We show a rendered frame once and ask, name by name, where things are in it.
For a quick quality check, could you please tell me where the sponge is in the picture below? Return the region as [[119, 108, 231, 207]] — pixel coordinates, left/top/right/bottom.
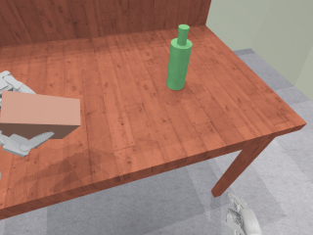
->
[[0, 90, 81, 140]]

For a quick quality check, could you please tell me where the right robot hand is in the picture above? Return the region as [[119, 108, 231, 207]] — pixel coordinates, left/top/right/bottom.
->
[[224, 192, 263, 235]]

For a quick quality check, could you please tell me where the table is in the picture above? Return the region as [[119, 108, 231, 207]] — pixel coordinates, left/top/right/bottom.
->
[[0, 0, 307, 220]]

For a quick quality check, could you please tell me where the left robot hand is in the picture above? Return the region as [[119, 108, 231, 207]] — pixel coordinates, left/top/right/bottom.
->
[[0, 70, 55, 158]]

